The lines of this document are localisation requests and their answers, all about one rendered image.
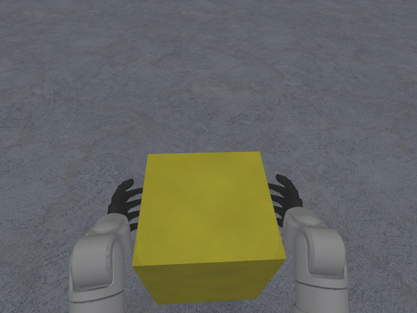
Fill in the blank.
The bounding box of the left robot hand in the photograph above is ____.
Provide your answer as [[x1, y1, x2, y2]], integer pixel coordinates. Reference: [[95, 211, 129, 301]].
[[107, 179, 143, 231]]

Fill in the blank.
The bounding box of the right robot hand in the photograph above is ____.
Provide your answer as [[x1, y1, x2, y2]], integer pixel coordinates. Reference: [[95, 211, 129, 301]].
[[268, 174, 303, 228]]

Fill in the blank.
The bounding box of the right robot forearm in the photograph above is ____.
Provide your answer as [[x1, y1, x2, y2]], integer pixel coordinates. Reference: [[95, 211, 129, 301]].
[[282, 207, 349, 313]]

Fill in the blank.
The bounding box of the carton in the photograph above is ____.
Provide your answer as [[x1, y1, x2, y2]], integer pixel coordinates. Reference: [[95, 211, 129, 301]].
[[132, 151, 286, 305]]

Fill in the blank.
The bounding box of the left robot forearm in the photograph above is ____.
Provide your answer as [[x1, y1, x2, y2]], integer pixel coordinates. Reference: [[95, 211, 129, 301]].
[[68, 213, 132, 313]]

